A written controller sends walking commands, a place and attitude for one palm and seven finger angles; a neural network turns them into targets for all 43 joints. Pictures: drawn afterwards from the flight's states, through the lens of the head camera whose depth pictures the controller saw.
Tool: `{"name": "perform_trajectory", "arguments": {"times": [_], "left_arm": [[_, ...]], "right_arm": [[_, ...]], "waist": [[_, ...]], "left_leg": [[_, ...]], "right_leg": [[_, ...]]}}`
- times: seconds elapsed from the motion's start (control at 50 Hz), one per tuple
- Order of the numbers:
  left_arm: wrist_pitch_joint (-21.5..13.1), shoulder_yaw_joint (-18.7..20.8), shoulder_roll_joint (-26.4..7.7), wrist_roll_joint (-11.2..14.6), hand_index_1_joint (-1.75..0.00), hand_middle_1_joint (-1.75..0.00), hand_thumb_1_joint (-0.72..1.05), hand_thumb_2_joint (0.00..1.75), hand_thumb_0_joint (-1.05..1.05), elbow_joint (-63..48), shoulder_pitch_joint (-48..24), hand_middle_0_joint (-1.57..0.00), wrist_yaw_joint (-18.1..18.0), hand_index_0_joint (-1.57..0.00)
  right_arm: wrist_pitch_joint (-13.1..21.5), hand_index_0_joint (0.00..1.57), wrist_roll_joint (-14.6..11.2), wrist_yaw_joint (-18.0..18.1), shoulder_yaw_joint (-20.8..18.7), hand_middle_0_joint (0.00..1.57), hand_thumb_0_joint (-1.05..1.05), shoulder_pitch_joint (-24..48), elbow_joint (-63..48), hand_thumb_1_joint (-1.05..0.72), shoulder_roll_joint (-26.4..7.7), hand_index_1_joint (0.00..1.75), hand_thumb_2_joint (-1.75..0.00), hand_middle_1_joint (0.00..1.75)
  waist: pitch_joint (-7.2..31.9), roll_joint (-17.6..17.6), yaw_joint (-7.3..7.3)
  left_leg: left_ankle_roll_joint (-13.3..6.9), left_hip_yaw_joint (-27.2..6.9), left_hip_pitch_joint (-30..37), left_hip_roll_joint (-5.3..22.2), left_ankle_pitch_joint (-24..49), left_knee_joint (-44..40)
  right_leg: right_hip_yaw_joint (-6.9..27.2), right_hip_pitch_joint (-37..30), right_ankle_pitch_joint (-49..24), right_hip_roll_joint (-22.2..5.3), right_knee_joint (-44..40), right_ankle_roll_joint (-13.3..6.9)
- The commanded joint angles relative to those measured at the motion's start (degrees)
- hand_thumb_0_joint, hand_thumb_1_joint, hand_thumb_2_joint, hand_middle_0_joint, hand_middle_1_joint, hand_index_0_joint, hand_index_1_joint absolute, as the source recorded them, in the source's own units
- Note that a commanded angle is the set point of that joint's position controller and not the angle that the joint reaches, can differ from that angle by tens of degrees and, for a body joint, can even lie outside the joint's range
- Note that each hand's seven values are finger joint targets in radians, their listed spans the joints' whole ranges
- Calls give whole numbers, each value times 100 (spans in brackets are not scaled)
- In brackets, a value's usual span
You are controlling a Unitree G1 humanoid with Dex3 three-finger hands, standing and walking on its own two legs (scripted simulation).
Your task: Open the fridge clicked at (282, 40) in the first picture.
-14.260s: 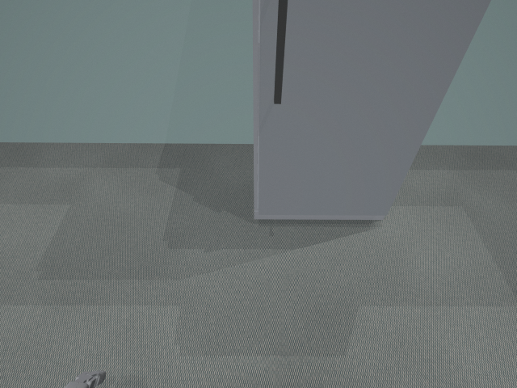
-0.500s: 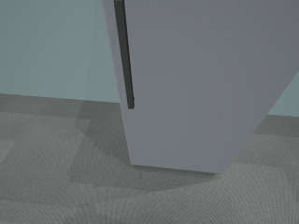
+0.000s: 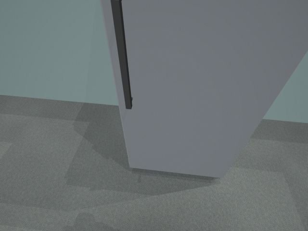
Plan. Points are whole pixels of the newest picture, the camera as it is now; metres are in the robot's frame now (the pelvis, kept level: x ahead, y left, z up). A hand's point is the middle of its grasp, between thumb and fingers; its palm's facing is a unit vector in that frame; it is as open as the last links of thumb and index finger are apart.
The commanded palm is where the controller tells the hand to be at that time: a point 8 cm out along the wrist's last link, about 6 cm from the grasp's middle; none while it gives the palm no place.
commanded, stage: come to a stop and stand still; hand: left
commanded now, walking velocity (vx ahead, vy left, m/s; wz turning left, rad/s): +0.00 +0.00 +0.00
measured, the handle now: (125, 62) +0.60 +0.13 +0.14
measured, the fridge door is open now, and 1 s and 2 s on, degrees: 0 0 0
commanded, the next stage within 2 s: look again from close up in 0.14 s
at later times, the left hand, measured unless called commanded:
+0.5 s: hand out of the picture +0.05 +0.19 -0.17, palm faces +0.04 -0.97 -0.22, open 7.4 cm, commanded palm none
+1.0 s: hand out of the picture +0.03 +0.18 -0.18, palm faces +0.03 -0.98 -0.18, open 7.4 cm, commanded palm none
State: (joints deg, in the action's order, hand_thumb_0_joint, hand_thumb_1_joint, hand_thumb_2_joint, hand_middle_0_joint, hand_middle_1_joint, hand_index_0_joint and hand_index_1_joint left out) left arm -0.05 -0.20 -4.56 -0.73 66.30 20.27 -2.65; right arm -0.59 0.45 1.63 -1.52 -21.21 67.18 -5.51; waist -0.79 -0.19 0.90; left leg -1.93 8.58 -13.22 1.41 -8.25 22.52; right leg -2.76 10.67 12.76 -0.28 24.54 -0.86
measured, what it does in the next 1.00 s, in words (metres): stands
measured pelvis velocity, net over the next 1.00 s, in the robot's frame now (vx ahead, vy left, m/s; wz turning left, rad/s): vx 0.04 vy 0.01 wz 0.01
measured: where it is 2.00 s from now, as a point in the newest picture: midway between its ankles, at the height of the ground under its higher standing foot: outside the picture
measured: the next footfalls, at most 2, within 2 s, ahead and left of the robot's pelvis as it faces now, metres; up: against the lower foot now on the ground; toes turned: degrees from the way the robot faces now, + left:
left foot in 1.68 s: +0.25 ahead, +0.11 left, +0.00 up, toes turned +3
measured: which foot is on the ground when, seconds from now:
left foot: down 0.00-1.00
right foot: down 0.00-1.00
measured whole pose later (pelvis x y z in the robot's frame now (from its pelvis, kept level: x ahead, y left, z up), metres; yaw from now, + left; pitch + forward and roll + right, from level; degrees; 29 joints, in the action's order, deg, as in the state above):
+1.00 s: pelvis +0.04 +0.01 +0.00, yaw +0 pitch -1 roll +0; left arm -0.5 -0.5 -8.7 -0.9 62.9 17.5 -2.0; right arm 1.2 0.7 1.5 0.3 -14.3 64.2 -9.3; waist -1.2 0.7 -0.3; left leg -3.0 7.3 -11.8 -0.5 -13.8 26.0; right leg -2.6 8.3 17.4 -1.7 26.3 0.5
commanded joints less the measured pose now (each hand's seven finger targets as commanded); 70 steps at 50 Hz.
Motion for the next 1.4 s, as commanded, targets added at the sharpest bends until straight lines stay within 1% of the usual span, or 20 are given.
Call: {"name": "perform_trajectory", "arguments": {"times": [0.0,0.02,0.04,0.06,0.08,0.1,0.12,0.14,0.2,0.3,0.42,0.54,1.04,1.08,1.14,1.2,1.26,1.32,1.34,1.38], "left_arm": [[-100,61,-433,-8,-30,-30,90,90,0,-87,403,-20,-30,-20],[-106,61,-433,-11,-30,-30,90,90,0,-99,412,-20,-33,-20],[-203,-16,-729,-135,-30,-30,90,90,0,-112,556,-20,-170,-20],[-231,59,-961,-68,-30,-30,90,90,0,-431,295,-20,-110,-20],[-217,119,-974,-74,-30,-30,90,90,0,-573,65,-20,-81,-20],[-247,97,-951,-43,-30,-30,90,90,0,-625,-9,-20,-72,-20],[-302,94,-907,-28,-30,-30,90,90,0,-643,-25,-20,-57,-20],[-318,95,-839,-9,-30,-30,90,90,0,-642,23,-20,-40,-20],[-225,66,-634,-23,-30,-30,90,90,0,-624,161,-20,-11,-20],[-224,40,-628,-24,-30,-30,90,90,0,-614,234,-20,11,-20],[-219,72,-814,-20,-30,-30,90,90,0,-655,137,-20,8,-20],[-195,99,-943,-18,-30,-30,90,90,0,-652,71,-20,9,-20],[-147,77,-1001,-32,-30,-30,90,90,0,-467,117,-20,24,-20],[-142,80,-1001,-29,-30,-30,90,90,0,-459,95,-20,28,-20],[-81,94,-875,-59,-30,-30,90,90,0,-410,201,-20,72,-20],[-34,141,-828,-96,-30,-30,90,90,0,-534,183,-20,157,-20],[-48,185,-762,-128,-30,-30,90,90,0,-618,253,-20,210,-20],[-122,220,-747,-125,-30,-30,90,90,0,-583,513,-20,233,-20],[-174,249,-823,-118,-30,-30,90,90,0,-530,703,-20,219,-20],[-258,354,-1250,-89,-30,-30,90,90,0,-335,1188,-20,140,-20]], "right_arm": [[97,20,6,21,-22,20,0,-395,-138,-90,-355,30,-90,30],[107,20,0,23,-16,20,0,-412,-143,-90,-369,30,-90,30],[170,20,53,-81,39,20,0,389,-619,-90,-750,30,-90,30],[81,20,63,-128,29,20,0,84,-757,-90,-448,30,-90,30],[60,20,100,-135,-8,20,0,-176,-670,-90,-442,30,-90,30],[61,20,94,-145,6,20,0,-400,-627,-90,-419,30,-90,30],[115,20,107,-149,49,20,0,-506,-656,-90,-389,30,-90,30],[163,20,94,-133,77,20,0,-478,-681,-90,-377,30,-90,30],[195,20,91,-86,65,20,0,-207,-811,-90,-595,30,-90,30],[271,20,65,-59,95,20,0,-59,-838,-90,-715,30,-90,30],[319,20,60,-36,125,20,0,-4,-722,-90,-817,30,-90,30],[330,20,52,-17,128,20,0,177,-653,-90,-911,30,-90,30],[293,20,24,9,108,20,0,424,-468,-90,-970,30,-90,30],[287,20,28,8,105,20,0,420,-455,-90,-967,30,-90,30],[228,20,63,-15,84,20,0,287,-409,-90,-927,30,-90,30],[174,20,89,-34,-22,20,0,275,-507,-90,-1116,30,-90,30],[185,20,88,-41,-92,20,0,242,-609,-90,-1197,30,-90,30],[234,20,78,-59,-100,20,0,355,-723,-90,-1074,30,-90,30],[272,20,69,-71,-76,20,0,451,-788,-90,-991,30,-90,30],[338,20,67,-125,-1,20,0,725,-992,-90,-659,30,-90,30]], "waist": [[-600,119,-11],[-551,98,-11],[-995,35,-260],[-473,158,79],[-510,104,224],[-285,154,300],[10,-308,295],[45,-328,245],[-386,-251,36],[-486,209,-88],[-211,135,-78],[-82,71,-99],[-155,74,-117],[-167,90,-105],[-322,-18,-100],[-714,-428,-92],[-770,-477,-142],[-647,-82,-279],[-552,262,-361],[-517,1733,-492]], "left_leg": [[72,-887,175,574,-1045,-594],[67,-887,183,591,-967,-566],[279,-593,-610,560,-792,617],[243,-644,-315,240,-1283,850],[175,-577,-142,204,-1222,1008],[155,-584,-43,208,-1010,1062],[123,-681,158,185,-694,872],[85,-803,87,281,-673,615],[-58,-1208,-685,487,-1421,-62],[-140,-1248,-628,543,-920,-285],[-131,-1067,-109,511,137,-148],[-115,-972,145,527,626,-65],[-105,-953,366,558,557,-181],[-94,-966,354,558,444,-223],[-136,-985,251,620,-1011,-338],[-277,-1362,-92,933,-2559,-841],[-465,-1582,-245,1228,-2919,-923],[-377,-1229,-580,1002,-2531,-402],[-259,-919,-821,723,-2181,145],[60,68,-2006,-53,-1767,1923]], "right_leg": [[722,871,797,-567,-807,-91],[715,795,651,-571,-798,-95],[700,844,-172,-746,-679,-117],[1154,1163,1836,-989,-1027,-321],[1140,1573,2365,-1008,-1013,-422],[1030,1544,2150,-945,-893,-452],[841,1348,1560,-874,-595,-461],[738,1197,1324,-718,-359,-424],[504,860,1214,-405,-10,-306],[456,525,291,-428,62,-219],[460,295,-302,-519,31,-161],[454,153,-605,-572,0,-130],[463,65,-601,-629,-265,-111],[466,82,-491,-617,-283,-113],[396,327,626,-494,-111,-191],[180,772,1259,-235,340,-228],[56,901,1193,-116,727,-245],[438,457,1092,-226,390,-366],[884,149,1126,-458,61,-478],[2469,-910,144,-1525,-830,-984]]}}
